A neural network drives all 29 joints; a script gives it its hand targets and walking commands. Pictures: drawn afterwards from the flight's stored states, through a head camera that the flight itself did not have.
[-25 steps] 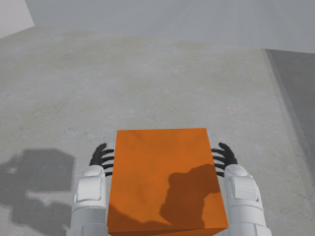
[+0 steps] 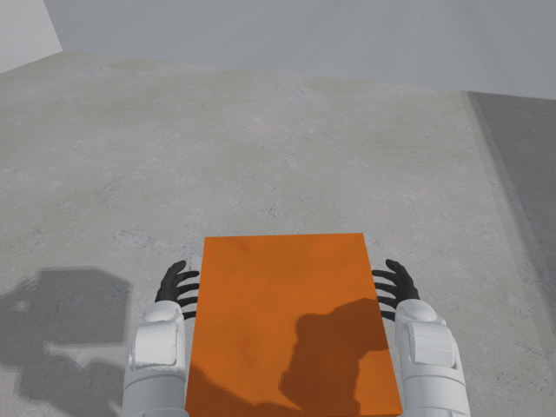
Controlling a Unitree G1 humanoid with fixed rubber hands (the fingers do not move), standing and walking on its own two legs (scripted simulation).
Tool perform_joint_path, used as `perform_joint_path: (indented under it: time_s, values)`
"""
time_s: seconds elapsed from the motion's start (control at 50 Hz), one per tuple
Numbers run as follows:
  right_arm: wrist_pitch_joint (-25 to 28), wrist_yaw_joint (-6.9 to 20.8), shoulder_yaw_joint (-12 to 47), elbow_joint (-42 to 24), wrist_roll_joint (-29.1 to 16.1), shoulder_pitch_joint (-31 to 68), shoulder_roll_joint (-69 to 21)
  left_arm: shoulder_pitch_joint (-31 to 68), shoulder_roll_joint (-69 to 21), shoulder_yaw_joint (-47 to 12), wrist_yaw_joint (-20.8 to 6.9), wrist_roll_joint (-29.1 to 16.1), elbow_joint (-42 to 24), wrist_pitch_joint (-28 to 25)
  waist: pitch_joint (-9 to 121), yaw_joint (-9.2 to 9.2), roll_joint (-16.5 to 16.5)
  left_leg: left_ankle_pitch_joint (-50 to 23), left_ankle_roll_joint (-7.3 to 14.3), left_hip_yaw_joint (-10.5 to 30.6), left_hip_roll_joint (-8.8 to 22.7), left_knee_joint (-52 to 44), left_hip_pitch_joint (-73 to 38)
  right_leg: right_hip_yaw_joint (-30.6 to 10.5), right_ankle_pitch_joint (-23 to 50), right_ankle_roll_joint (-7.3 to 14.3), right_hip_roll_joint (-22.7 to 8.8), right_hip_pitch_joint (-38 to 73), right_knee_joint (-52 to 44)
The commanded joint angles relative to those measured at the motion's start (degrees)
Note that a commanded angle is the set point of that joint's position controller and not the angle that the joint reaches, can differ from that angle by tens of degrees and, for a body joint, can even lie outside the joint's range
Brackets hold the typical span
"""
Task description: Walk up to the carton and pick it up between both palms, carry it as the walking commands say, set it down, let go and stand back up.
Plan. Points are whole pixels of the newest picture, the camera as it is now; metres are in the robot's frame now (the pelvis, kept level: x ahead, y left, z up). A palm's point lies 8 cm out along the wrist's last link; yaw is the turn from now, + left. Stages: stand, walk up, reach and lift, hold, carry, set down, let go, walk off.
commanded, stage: hold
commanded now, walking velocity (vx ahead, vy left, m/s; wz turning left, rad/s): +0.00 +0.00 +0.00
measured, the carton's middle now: (287, 330) +0.29 +0.00 -0.04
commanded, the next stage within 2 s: carry in 0.62 s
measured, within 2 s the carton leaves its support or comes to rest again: neither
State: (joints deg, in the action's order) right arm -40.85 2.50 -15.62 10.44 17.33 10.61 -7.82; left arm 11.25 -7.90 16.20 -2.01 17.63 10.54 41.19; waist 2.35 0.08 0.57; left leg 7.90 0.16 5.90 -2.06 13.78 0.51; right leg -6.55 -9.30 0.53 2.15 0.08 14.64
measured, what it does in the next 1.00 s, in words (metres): shifts its weight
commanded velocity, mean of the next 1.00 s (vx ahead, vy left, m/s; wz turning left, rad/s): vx -0.10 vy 0.00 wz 0.25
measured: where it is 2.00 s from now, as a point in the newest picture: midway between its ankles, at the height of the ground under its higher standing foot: outside the picture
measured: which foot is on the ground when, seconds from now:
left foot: down 0.00-1.00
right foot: down 0.00-0.96, up 0.98-1.00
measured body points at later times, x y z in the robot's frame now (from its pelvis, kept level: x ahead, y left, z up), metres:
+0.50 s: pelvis -0.01 +0.00 +0.00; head -0.06 +0.01 +0.45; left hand +0.28 +0.18 +0.04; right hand +0.28 -0.17 +0.04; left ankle +0.00 +0.12 -0.75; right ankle -0.01 -0.12 -0.75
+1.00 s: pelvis -0.06 +0.02 -0.04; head -0.06 +0.04 +0.41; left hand +0.19 +0.25 +0.04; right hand +0.26 -0.09 +0.06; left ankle -0.03 +0.11 -0.75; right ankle -0.02 -0.11 -0.74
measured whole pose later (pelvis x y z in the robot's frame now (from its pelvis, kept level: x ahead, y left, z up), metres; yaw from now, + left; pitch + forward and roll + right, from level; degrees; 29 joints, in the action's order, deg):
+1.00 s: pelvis -0.06 +0.02 -0.04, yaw +13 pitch +4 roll +0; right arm -57.5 -5.3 -9.6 -18.2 7.9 9.1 -7.7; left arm 8.6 -7.6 9.5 6.9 8.8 -18.8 57.0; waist 4.2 1.7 2.4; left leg 15.1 3.5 -1.6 -3.1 40.5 27.9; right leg 3.9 -26.4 -2.6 -5.1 -28.6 49.5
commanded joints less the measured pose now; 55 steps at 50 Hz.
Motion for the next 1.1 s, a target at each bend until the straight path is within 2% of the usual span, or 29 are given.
perform_joint_path:
  time_s: [0.0,0.26,0.58,0.6,0.62,0.64,0.66,0.7,0.72,0.74,0.76,0.78,0.8,0.82,0.84,0.86,0.9,0.92,0.94,0.96,0.98,1.0,1.02,1.06,1.08]
  values:
    - [1.46,15.60,33.63,-0.90,-15.88,28.13,-45.86,27.17,-46.43,-33.58,-15.91,-15.97,0.12,-1.12,9.51,-0.08,-0.28,-10.44,-0.71,-1.77,-3.17,-0.48,-4.07,1.86,10.52,-0.55,2.86,-0.90,-1.79]
    - [1.57,15.61,33.46,-0.05,-15.68,28.99,-46.68,28.48,-46.28,-33.28,-16.38,-15.85,0.67,-1.37,8.55,-0.26,-0.23,-7.58,-0.36,-1.92,-3.14,-0.47,-3.46,1.83,7.60,-0.48,2.60,-1.42,-1.97]
    - [1.87,15.72,33.60,-0.56,-15.54,28.60,-46.59,27.82,-46.75,-33.67,-16.33,-15.85,0.39,-1.52,8.81,-0.34,-0.41,-9.12,-0.40,-1.74,-2.89,-0.64,-4.18,1.84,8.08,-0.29,2.64,-1.15,-2.23]
    - [1.71,16.05,36.00,-1.86,-15.94,30.03,-48.78,30.80,-49.26,-37.55,-17.10,-18.81,1.01,-1.31,9.63,0.25,-0.62,-6.56,0.15,2.05,9.13,7.23,7.00,2.92,1.28,-0.13,-8.28,-8.70,7.75]
    - [1.48,16.15,36.33,-2.63,-16.96,30.39,-49.05,29.62,-49.42,-37.08,-16.77,-19.13,0.56,-1.17,11.85,-0.07,-1.55,-11.83,1.09,5.25,10.18,9.58,9.00,2.23,1.29,-0.13,-7.74,-8.40,11.14]
    - [1.01,16.27,36.89,-2.98,-17.64,30.68,-49.33,29.08,-49.50,-37.24,-16.40,-19.14,0.15,-0.73,13.04,-0.29,-3.03,-15.20,1.78,6.01,10.61,12.26,11.38,2.68,2.14,-0.11,-7.70,-9.93,14.13]
    - [0.40,16.30,37.62,-3.63,-18.54,30.75,-49.69,29.10,-49.52,-37.89,-16.02,-19.66,-1.21,-0.25,14.26,-0.58,-3.76,-17.68,2.19,6.59,10.52,14.51,13.37,2.71,3.54,-0.12,-8.03,-10.52,16.36]
    - [-1.26,15.84,40.09,-7.95,-21.03,31.11,-50.95,28.78,-50.99,-40.16,-15.13,-21.35,-5.74,1.05,16.47,-0.77,-2.00,-20.67,2.06,7.32,9.41,19.15,17.75,0.81,7.91,0.45,-9.69,-10.07,18.87]
    - [-2.40,15.58,40.94,-9.55,-21.85,31.15,-50.85,27.60,-51.55,-41.12,-14.61,-21.58,-6.99,2.02,17.43,-0.81,-0.10,-17.04,1.67,6.75,8.30,20.35,19.76,-0.83,7.97,1.13,-10.84,-10.26,18.35]
    - [-3.38,15.16,41.92,-11.31,-22.74,31.40,-51.10,27.26,-51.83,-42.13,-14.09,-22.13,-8.83,2.95,17.90,-0.87,1.10,-15.98,1.20,5.92,7.14,23.90,22.06,-2.88,11.65,2.19,-13.10,-9.48,17.65]
    - [-4.39,14.74,43.36,-14.05,-24.06,32.11,-51.56,26.70,-52.52,-43.23,-13.52,-22.81,-10.97,3.98,18.71,-0.90,3.47,-12.56,0.50,3.87,5.20,27.97,24.39,-4.95,17.74,3.81,-15.97,-8.27,16.90]
    - [-5.55,14.22,44.78,-16.61,-25.32,32.80,-52.08,25.97,-53.52,-44.21,-12.99,-23.62,-12.73,5.16,18.96,-1.02,6.77,-5.54,-0.20,0.42,2.54,33.25,26.44,-6.81,25.64,6.32,-19.66,-8.09,15.48]
    - [-7.05,13.68,46.11,-19.37,-26.49,33.07,-52.05,25.05,-54.23,-45.19,-12.28,-24.38,-15.28,6.41,19.31,-0.88,10.73,10.92,-0.29,-3.21,0.62,37.85,27.12,-8.57,32.95,9.05,-23.82,-9.49,13.94]
    - [-8.61,13.17,47.04,-20.32,-27.51,31.82,-52.35,23.97,-54.33,-46.01,-11.58,-24.98,-17.40,7.82,18.58,-0.70,11.31,23.02,0.11,-5.16,-0.02,41.50,28.13,-8.03,37.80,10.65,-25.34,-10.39,13.87]
    - [-9.99,12.77,47.64,-21.40,-28.55,30.38,-52.61,23.06,-54.27,-46.47,-11.02,-25.64,-19.79,9.03,18.29,-0.54,8.59,22.70,0.21,-6.14,1.15,42.59,27.88,-5.46,40.04,10.79,-24.76,-10.85,15.36]
    - [-11.25,12.30,48.50,-23.84,-29.53,29.70,-52.64,22.92,-54.53,-47.49,-10.44,-26.48,-22.51,10.28,18.45,-0.01,7.68,20.04,0.63,-6.67,2.17,39.00,26.53,-1.95,39.95,9.41,-23.14,-11.93,17.26]
    - [-14.30,10.95,49.77,-29.16,-30.95,26.87,-52.69,22.32,-54.05,-49.39,-9.06,-28.37,-28.66,13.27,20.23,0.81,9.05,10.49,1.41,-8.55,1.21,26.80,21.86,3.92,35.76,5.61,-19.74,-12.98,21.71]
    - [-15.91,10.30,49.67,-30.95,-31.12,25.11,-52.12,21.39,-53.26,-49.77,-8.31,-28.98,-30.57,14.92,20.71,1.15,6.64,2.64,1.40,-7.17,1.28,17.80,17.86,7.08,29.50,3.22,-17.25,-15.05,26.24]
    - [-17.65,9.66,49.57,-32.83,-31.44,23.31,-50.88,20.69,-52.36,-50.21,-7.54,-29.79,-33.05,16.73,21.41,1.02,0.02,-15.25,2.28,0.49,6.32,14.44,10.53,9.37,12.21,-0.37,-13.60,-23.09,32.79]
    - [-19.33,8.84,48.93,-33.13,-31.28,20.46,-48.19,18.37,-50.75,-50.33,-6.66,-30.06,-34.29,18.64,21.99,0.55,-17.19,-51.50,8.39,20.02,23.13,15.41,2.46,13.49,-20.82,-4.62,-6.57,-37.24,42.89]
    - [-21.28,7.79,49.08,-36.07,-32.41,19.65,-47.46,18.30,-50.02,-51.90,-5.53,-31.82,-37.56,20.64,23.78,0.79,-16.27,-58.55,12.11,22.25,24.15,16.25,1.82,8.27,-29.16,-4.39,-5.58,-38.36,50.57]
    - [-22.74,6.72,48.71,-37.15,-31.66,17.25,-46.70,18.03,-49.91,-52.51,-5.07,-32.90,-37.95,22.34,23.26,0.96,-10.76,-53.52,12.40,20.46,22.29,16.54,3.20,5.81,-26.93,-4.26,-6.57,-39.04,54.85]
    - [-23.70,5.90,48.34,-38.02,-31.06,16.08,-47.16,18.70,-50.59,-53.09,-4.81,-33.87,-38.80,23.38,22.41,0.97,-6.51,-47.45,11.90,17.31,20.31,16.08,4.45,6.01,-23.16,-4.13,-7.14,-39.90,57.99]
    - [-24.86,4.48,47.27,-39.84,-30.47,15.00,-47.84,18.31,-51.21,-53.26,-4.21,-34.63,-39.87,24.74,20.77,0.69,-5.91,-34.01,9.75,11.77,15.39,14.04,9.02,7.86,-17.51,-4.24,-7.29,-39.00,59.66]
    - [-25.20,4.01,47.28,-41.44,-30.46,15.20,-47.84,18.21,-51.41,-53.48,-3.85,-35.03,-41.11,25.11,20.25,0.56,-5.63,-27.01,8.36,10.60,13.80,12.78,10.37,8.58,-16.10,-4.26,-6.59,-37.96,57.88]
